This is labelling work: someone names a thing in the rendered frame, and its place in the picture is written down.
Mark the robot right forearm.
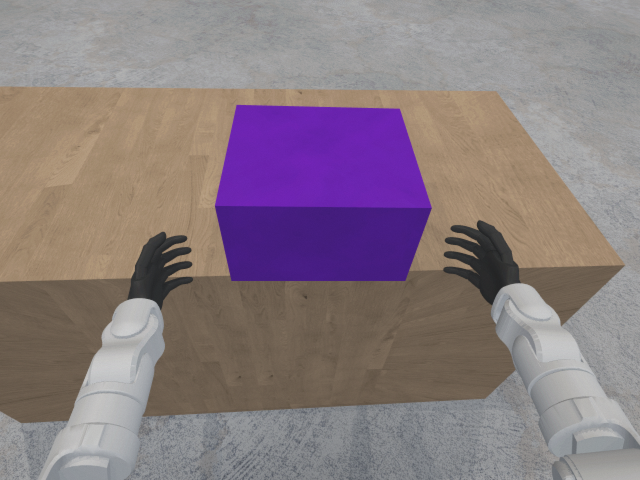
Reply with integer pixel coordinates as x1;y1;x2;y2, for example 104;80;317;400
491;283;640;458

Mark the pedestal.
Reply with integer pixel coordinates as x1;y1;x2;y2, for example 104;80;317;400
0;86;625;423

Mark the carton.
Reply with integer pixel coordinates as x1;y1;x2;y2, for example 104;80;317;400
215;105;432;281

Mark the robot left forearm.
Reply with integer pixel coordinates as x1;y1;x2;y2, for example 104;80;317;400
38;298;165;480

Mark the robot right hand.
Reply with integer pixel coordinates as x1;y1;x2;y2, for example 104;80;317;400
443;220;521;305

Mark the right robot upper arm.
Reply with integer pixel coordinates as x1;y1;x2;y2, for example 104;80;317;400
552;448;640;480

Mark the robot left hand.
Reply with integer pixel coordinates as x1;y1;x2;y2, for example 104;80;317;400
127;232;193;310

